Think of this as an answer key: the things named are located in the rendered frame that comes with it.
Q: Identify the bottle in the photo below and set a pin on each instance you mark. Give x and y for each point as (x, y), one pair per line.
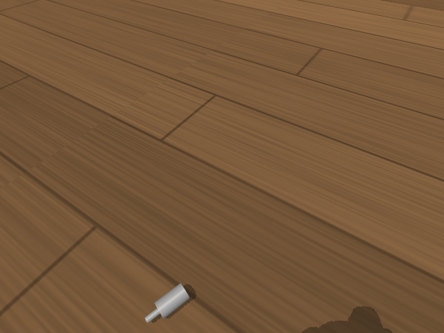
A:
(168, 303)

